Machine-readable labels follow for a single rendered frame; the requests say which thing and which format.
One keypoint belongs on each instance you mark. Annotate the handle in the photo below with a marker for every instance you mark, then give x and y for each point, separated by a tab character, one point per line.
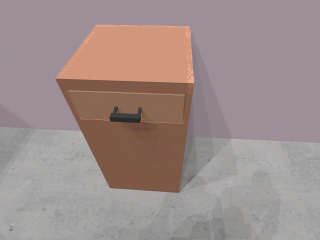
125	117

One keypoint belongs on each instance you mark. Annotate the cabinet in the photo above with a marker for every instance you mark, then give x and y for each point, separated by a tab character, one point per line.
149	155

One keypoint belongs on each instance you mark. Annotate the drawer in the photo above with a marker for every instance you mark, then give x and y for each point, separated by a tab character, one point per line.
155	107

